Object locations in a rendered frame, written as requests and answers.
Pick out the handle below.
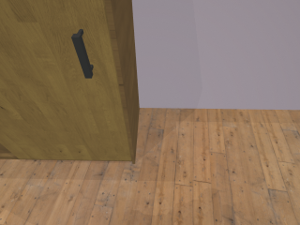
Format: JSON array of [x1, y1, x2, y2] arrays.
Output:
[[71, 29, 94, 79]]

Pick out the wardrobe door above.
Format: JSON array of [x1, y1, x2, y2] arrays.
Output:
[[0, 143, 12, 154], [0, 0, 132, 161]]

